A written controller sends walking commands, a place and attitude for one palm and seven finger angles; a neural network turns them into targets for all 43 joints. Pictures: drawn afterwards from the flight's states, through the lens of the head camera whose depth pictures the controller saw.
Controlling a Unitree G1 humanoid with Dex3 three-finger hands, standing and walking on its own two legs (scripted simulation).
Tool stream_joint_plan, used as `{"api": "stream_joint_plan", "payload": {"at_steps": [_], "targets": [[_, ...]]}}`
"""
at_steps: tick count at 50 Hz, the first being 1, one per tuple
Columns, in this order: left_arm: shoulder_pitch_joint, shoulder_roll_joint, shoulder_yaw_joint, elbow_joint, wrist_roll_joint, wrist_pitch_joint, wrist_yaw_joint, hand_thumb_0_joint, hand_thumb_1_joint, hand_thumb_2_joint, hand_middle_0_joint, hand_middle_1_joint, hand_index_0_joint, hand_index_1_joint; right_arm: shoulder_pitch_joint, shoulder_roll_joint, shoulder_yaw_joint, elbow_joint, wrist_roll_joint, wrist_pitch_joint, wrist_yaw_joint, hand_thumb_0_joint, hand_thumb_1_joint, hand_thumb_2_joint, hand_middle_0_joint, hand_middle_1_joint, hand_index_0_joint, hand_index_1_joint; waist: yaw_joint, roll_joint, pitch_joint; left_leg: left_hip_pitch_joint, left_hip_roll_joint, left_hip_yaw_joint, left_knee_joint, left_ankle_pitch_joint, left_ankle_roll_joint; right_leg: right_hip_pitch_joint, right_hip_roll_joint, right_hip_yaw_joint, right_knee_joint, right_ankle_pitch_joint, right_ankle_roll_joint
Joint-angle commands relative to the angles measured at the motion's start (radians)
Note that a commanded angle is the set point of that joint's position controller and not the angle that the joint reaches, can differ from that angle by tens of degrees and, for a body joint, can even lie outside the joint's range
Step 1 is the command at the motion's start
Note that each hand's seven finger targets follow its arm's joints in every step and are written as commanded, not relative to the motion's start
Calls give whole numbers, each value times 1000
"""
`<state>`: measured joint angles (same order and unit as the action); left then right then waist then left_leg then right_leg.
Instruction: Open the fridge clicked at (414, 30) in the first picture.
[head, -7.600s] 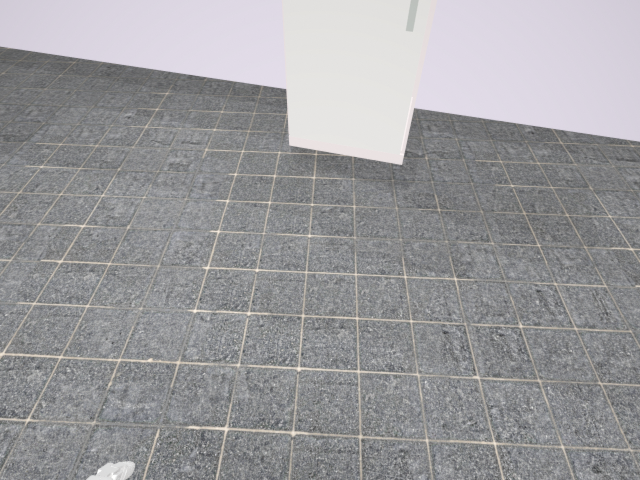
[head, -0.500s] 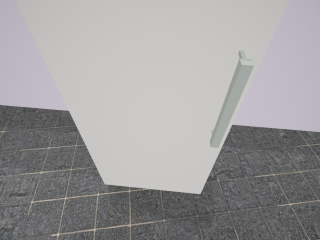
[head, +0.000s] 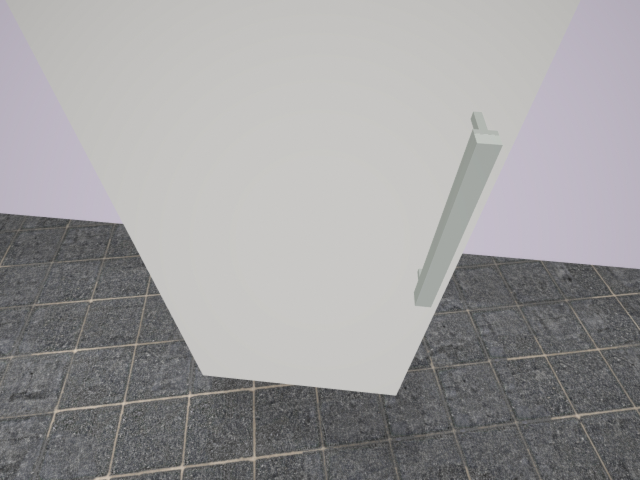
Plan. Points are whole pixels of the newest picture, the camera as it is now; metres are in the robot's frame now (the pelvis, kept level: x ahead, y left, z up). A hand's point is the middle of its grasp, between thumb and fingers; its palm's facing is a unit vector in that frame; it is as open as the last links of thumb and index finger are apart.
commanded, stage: look again from close up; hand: right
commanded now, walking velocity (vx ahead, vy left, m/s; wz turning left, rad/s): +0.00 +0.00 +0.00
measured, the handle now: (445, 224) +0.44 -0.15 +0.08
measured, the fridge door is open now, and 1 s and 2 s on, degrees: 0 0 0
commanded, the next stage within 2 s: raise the hand to about handle height in 0.76 s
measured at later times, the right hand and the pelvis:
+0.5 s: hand out of the picture +0.01 -0.19 -0.17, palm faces +0.02 +0.98 -0.21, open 7.4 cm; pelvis +0.00 +0.00 +0.00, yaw +0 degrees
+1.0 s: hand out of the picture +0.14 -0.20 -0.07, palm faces +0.26 +0.95 -0.16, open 7.4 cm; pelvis -0.01 +0.00 -0.01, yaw -2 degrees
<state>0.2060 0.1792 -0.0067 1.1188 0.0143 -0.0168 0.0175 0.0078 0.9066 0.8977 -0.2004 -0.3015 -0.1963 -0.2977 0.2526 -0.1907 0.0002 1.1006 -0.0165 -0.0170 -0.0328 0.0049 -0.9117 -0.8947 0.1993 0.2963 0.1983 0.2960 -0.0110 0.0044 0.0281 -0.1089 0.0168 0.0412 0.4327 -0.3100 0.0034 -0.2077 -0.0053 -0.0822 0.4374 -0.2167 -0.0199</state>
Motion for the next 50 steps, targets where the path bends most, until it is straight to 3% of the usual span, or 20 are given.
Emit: {"api": "stream_joint_plan", "payload": {"at_steps": [1,42,43,44,45,46,47,48,49,50], "targets": [[38,119,18,-29,-1,-19,11,0,900,900,-200,-300,-200,-300,53,-116,-17,-28,-2,-11,-3,0,-900,-900,200,300,200,300,5,7,3,-72,97,-82,-76,223,23,67,-113,110,-68,219,-17],[65,94,15,8,-3,-17,15,0,900,900,-200,-300,-200,-300,90,-87,-12,3,0,-11,-7,0,-900,-900,200,300,200,300,4,8,29,-68,101,-79,-113,199,19,73,-109,112,-89,197,-11],[6,106,15,-69,-11,-24,4,0,900,900,-200,-300,-200,-300,168,-65,0,15,-13,-33,-46,0,-900,-900,200,300,200,300,-15,-13,60,-123,138,-144,-105,527,1,13,-109,79,133,304,11],[56,270,42,-410,-61,-149,47,0,900,900,-200,-300,-200,-300,-565,-320,-130,-1518,193,-229,-35,0,-877,-890,202,315,202,315,109,-182,-425,-58,33,-24,27,486,25,297,0,83,10,359,-6],[-46,176,6,-395,-68,-222,89,0,900,900,-200,-300,-200,-300,-427,-383,-191,-1492,129,-219,-86,0,-853,-880,203,330,203,330,30,-282,-352,-138,-1,-23,66,282,28,347,-42,55,7,406,7],[18,152,29,-403,-41,-271,73,0,900,900,-200,-300,-200,-300,83,-65,-20,-1211,131,-103,-83,0,-830,-870,205,345,205,345,23,-263,-317,-197,-13,47,136,110,27,295,-80,94,-25,461,17],[28,154,29,-371,-63,-273,67,0,900,900,-200,-300,-200,-300,125,34,7,-1105,172,-72,-75,0,-807,-860,207,360,207,360,49,-120,-198,-242,-13,55,138,82,13,171,-54,116,2,373,12],[-5,185,48,-439,-57,-276,60,0,900,900,-200,-300,-200,-300,26,-1,-25,-1156,179,-116,-55,0,-783,-850,208,375,208,375,61,-53,-75,-310,-15,65,109,78,8,56,-40,129,49,215,7],[-7,207,65,-447,-40,-273,59,0,900,900,-200,-300,-200,-300,30,-63,-103,-1084,179,-174,-34,0,-760,-840,210,390,210,390,78,62,-49,-384,-19,76,110,67,4,-43,-22,125,112,101,5],[-14,200,73,-482,-33,-271,52,0,900,900,-200,-300,-200,-300,132,-40,-131,-980,181,-239,5,0,-737,-830,212,405,212,405,49,137,-36,-420,-23,81,141,45,7,-134,-3,112,171,60,8]]}}
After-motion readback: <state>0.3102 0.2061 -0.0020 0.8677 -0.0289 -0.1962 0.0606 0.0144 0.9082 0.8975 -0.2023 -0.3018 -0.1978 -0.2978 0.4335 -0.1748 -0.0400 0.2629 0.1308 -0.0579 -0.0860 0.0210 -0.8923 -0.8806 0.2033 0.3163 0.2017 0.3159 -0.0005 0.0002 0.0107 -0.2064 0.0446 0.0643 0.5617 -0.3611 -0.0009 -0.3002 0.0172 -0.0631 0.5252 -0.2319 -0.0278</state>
